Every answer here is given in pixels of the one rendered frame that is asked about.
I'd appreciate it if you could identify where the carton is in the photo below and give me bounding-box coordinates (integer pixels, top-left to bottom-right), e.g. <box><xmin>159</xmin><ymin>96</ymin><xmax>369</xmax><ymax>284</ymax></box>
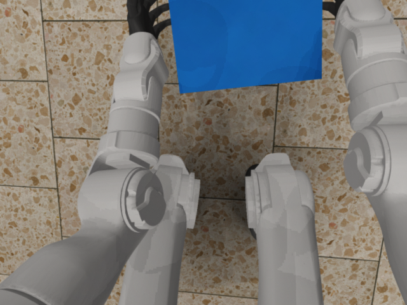
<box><xmin>169</xmin><ymin>0</ymin><xmax>322</xmax><ymax>93</ymax></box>

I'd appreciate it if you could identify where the left robot forearm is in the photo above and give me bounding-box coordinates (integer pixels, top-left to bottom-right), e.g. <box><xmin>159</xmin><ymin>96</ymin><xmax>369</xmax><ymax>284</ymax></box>
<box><xmin>84</xmin><ymin>32</ymin><xmax>169</xmax><ymax>181</ymax></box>

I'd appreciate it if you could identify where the robot right hand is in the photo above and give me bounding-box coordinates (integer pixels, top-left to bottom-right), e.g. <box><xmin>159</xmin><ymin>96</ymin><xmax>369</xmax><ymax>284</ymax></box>
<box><xmin>322</xmin><ymin>0</ymin><xmax>344</xmax><ymax>19</ymax></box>

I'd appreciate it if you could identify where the right robot foot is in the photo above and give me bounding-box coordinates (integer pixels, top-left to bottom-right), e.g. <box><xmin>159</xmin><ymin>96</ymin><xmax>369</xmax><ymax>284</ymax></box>
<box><xmin>245</xmin><ymin>164</ymin><xmax>259</xmax><ymax>239</ymax></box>

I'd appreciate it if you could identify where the robot left hand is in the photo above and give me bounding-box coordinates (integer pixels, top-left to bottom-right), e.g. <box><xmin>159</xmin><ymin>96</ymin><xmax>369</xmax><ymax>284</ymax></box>
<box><xmin>127</xmin><ymin>0</ymin><xmax>171</xmax><ymax>40</ymax></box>

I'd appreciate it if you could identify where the robot right shin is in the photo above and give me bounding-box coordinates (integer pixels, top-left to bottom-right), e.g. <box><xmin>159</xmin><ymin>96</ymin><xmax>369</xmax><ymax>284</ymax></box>
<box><xmin>253</xmin><ymin>153</ymin><xmax>315</xmax><ymax>231</ymax></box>

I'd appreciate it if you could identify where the right robot forearm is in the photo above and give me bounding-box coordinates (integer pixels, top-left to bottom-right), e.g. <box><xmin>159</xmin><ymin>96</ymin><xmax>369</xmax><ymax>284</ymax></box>
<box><xmin>333</xmin><ymin>0</ymin><xmax>407</xmax><ymax>132</ymax></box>

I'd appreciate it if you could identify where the left robot upper arm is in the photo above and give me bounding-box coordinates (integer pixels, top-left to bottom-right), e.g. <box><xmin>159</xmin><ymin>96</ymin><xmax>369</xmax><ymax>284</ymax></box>
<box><xmin>0</xmin><ymin>167</ymin><xmax>167</xmax><ymax>305</ymax></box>

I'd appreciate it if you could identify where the right robot upper arm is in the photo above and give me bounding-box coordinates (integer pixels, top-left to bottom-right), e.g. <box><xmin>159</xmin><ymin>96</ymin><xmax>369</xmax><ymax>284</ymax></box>
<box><xmin>343</xmin><ymin>124</ymin><xmax>407</xmax><ymax>305</ymax></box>

